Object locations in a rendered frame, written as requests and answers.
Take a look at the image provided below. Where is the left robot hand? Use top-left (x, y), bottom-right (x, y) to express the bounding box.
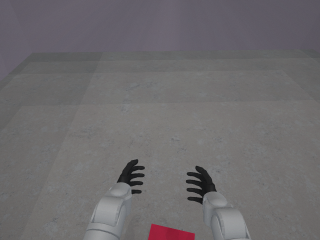
top-left (117, 159), bottom-right (145, 194)

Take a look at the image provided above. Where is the carton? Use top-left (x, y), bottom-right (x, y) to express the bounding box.
top-left (148, 224), bottom-right (195, 240)

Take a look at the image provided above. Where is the right robot hand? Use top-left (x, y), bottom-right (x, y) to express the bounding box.
top-left (186, 166), bottom-right (217, 205)

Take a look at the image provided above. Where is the robot left forearm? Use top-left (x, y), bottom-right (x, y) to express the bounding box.
top-left (83, 182), bottom-right (132, 240)

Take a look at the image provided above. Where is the robot right forearm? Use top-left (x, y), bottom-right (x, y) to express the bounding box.
top-left (202, 191), bottom-right (252, 240)

